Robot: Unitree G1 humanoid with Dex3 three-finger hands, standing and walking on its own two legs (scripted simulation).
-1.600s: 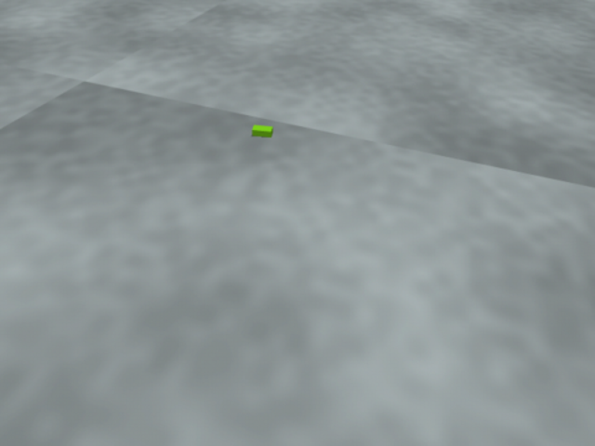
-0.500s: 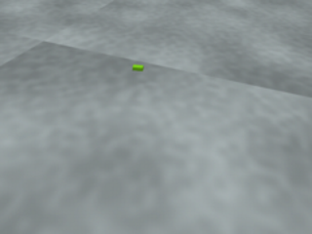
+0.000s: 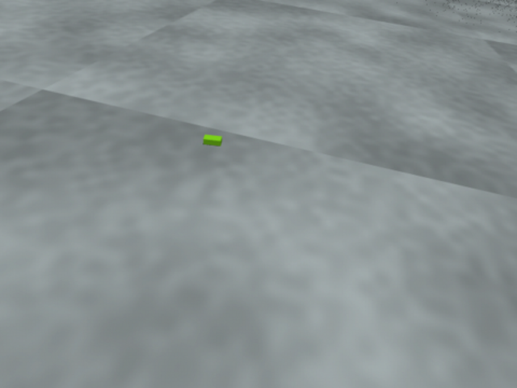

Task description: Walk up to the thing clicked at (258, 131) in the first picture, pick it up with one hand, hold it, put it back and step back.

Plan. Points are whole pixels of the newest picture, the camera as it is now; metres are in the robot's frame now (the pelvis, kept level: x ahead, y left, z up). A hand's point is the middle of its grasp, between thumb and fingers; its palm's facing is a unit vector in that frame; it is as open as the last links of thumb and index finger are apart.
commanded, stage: walk up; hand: left
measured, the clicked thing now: (212, 140) +1.92 +0.20 -0.75
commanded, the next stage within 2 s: none
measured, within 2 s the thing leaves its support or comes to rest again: neither
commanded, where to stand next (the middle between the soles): +1.48 -0.04 m, yaw -1 degrees
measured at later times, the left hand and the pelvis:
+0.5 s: hand (160, 269) +0.43 +0.19 -0.13, palm faces -0.05 -0.94 -0.35, open 7.4 cm; pelvis +0.30 -0.06 -0.01, yaw -1 degrees
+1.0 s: hand (159, 200) +0.67 +0.24 -0.15, palm faces -0.10 -0.94 -0.33, open 7.4 cm; pelvis +0.59 -0.03 +0.00, yaw -2 degrees
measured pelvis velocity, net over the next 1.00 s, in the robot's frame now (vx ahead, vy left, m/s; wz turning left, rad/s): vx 0.59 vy -0.03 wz -0.04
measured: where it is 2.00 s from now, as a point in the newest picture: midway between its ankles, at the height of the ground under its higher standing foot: (254, 240)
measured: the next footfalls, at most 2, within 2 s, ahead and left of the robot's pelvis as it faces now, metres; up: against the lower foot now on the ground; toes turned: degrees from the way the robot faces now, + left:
right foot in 0.32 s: +0.37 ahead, -0.17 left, +0.00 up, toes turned -7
left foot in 0.78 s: +0.66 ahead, +0.08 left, +0.00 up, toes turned +4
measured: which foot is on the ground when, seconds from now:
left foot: down 0.00-0.38, up 0.40-0.76, down 0.78-1.00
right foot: up 0.00-0.30, down 0.32-0.80, up 0.82-1.00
